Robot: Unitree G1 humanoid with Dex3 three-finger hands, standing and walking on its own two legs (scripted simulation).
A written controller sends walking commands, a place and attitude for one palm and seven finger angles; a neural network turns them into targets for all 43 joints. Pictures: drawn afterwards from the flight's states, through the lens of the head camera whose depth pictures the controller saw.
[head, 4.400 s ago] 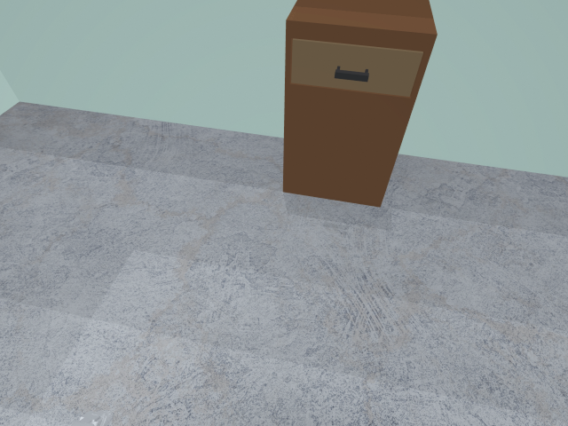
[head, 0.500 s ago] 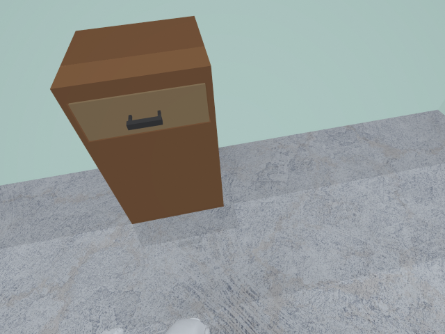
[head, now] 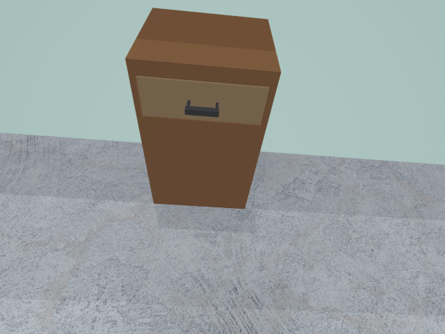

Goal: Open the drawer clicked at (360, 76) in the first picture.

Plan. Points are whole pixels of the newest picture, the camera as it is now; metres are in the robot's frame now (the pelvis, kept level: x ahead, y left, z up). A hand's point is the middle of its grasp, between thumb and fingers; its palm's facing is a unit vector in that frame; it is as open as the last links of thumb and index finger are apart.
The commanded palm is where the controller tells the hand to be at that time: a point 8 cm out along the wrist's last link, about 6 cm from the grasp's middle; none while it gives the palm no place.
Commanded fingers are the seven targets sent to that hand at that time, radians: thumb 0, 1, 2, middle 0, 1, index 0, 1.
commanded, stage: take the last steps up to it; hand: left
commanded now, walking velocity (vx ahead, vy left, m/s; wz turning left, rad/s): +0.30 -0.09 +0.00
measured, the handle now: (202, 107) +0.83 +0.14 -0.10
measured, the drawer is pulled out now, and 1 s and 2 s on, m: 0.00 0.00 0.00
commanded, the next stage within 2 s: come to a stop and stand still in 0.88 s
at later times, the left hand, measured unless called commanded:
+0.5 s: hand out of the picture +0.09 +0.11 -0.17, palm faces +0.07 -0.98 -0.18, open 7.3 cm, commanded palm none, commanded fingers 0.00 0.90 0.90 -0.20 -0.30 -0.20 -0.30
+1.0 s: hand (159, 266) +0.29 +0.17 -0.18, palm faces +0.06 -0.98 -0.17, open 7.4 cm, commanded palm none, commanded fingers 0.00 0.90 0.90 -0.20 -0.30 -0.20 -0.30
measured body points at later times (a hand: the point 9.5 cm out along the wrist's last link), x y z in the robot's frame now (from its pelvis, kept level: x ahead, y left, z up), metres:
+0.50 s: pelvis +0.11 -0.06 +0.00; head +0.11 -0.06 +0.45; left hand +0.09 +0.16 -0.16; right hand +0.11 -0.30 -0.16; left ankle +0.14 +0.07 -0.68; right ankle +0.08 -0.15 -0.74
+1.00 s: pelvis +0.27 -0.02 +0.00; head +0.27 +0.00 +0.45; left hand +0.29 +0.22 -0.16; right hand +0.29 -0.25 -0.14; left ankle +0.27 +0.07 -0.74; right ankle +0.31 -0.17 -0.68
